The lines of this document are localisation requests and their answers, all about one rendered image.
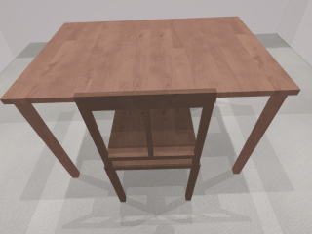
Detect table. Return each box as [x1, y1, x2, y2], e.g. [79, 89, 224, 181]
[0, 16, 300, 178]

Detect chair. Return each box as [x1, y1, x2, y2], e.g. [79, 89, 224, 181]
[73, 88, 217, 203]

